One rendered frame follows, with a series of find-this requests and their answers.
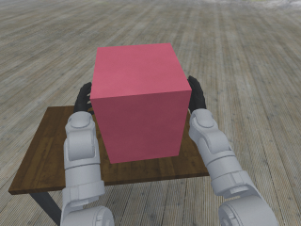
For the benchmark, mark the robot right upper arm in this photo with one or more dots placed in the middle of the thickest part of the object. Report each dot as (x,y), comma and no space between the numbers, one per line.
(249,210)

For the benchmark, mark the robot left upper arm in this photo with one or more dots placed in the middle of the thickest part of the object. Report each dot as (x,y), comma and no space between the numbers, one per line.
(92,216)

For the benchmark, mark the carton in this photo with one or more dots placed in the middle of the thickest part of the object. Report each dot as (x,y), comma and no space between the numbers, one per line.
(140,97)

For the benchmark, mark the robot left forearm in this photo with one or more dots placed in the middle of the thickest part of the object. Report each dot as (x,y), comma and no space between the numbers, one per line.
(82,161)

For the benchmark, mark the robot right hand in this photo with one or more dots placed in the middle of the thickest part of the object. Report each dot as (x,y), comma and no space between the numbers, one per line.
(197,99)

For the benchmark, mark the robot left hand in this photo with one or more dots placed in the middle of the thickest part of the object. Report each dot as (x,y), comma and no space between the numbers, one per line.
(82,99)

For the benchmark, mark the robot right forearm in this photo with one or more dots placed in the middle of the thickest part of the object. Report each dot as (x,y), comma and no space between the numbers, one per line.
(228,178)

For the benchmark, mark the table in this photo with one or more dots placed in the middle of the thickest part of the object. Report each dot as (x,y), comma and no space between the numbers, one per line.
(43,170)

